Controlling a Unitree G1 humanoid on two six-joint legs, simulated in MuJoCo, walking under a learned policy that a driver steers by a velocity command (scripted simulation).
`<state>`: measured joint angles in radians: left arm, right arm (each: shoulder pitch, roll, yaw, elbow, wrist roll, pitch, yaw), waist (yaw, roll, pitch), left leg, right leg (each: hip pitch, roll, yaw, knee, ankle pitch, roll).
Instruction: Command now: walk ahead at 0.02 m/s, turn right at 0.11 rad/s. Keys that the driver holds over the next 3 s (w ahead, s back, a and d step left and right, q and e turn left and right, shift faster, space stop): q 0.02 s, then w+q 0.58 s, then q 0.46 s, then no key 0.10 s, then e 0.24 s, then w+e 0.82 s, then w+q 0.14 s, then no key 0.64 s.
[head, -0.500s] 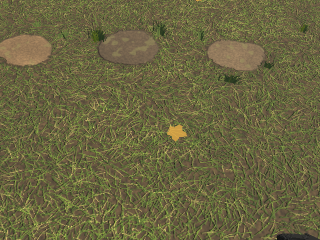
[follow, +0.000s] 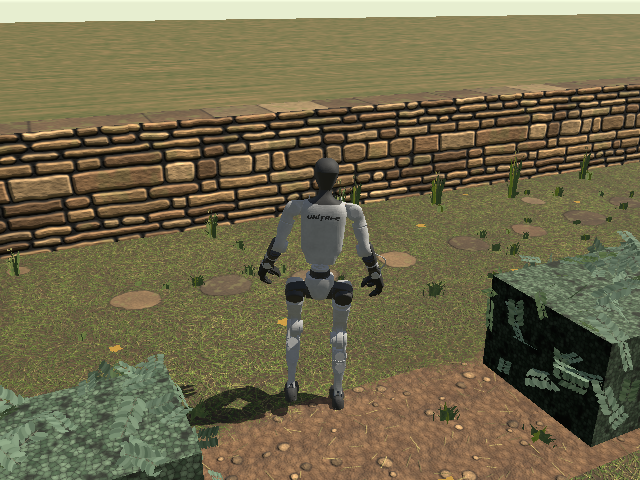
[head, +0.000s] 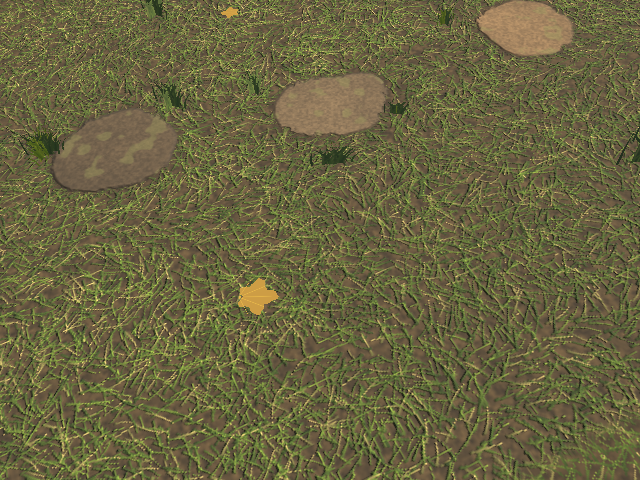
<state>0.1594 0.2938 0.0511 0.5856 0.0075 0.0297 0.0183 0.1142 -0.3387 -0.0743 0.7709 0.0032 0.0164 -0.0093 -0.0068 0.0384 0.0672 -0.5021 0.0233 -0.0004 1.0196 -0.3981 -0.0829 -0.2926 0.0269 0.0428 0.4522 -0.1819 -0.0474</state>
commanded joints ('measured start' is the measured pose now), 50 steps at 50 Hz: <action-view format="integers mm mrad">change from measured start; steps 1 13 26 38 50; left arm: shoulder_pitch -47 -144 -272 -29 -77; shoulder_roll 78 44 40 63 188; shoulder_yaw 13 16 20 30 70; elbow -45 -38 -37 44 121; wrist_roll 13 -16 -27 6 -37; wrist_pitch -20 -81 -146 -112 -78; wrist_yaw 6 -11 -60 -27 -15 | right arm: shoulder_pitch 31 330 337 255 60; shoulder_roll -16 -207 -124 -96 -61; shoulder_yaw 10 -37 -26 -37 -27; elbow -31 70 -1 -107 -244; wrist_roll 3 18 23 18 10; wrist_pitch -2 -62 -61 -12 29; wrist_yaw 7 24 -24 -25 36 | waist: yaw -2 -70 -90 -11 10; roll -167 249 95 -138 -131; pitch -201 1 15 -120 -107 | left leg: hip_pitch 126 514 363 -100 72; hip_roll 41 301 142 61 49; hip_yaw -21 -595 -291 -109 11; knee -186 -811 -813 215 -323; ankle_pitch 64 -191 262 -67 200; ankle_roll -8 377 274 37 77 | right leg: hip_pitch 143 -417 -218 189 177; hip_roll -213 46 4 -313 -332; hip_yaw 111 -114 -30 157 -118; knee -89 376 99 -130 -134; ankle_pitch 407 -338 154 435 396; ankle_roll -168 38 108 -145 -135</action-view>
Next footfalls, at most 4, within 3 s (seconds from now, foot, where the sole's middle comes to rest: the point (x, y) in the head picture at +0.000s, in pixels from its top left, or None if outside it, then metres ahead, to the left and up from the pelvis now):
0.22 left None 0.04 0.13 -0.78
0.64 right None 0.38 -0.05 -0.78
1.08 left None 0.36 0.23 -0.78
1.42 right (358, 470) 0.46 0.01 -0.78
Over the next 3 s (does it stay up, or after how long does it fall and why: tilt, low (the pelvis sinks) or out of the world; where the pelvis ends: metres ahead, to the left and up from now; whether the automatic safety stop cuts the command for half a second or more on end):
stays up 0.92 0.19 -0.01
